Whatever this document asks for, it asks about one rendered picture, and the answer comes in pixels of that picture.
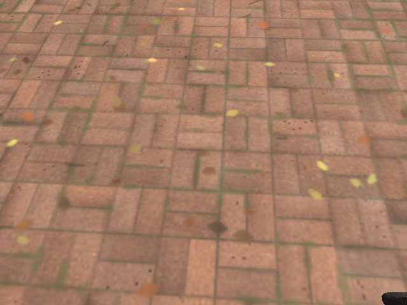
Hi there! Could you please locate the right robot hand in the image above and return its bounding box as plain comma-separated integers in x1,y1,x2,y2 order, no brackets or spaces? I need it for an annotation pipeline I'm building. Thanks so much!
382,292,407,305

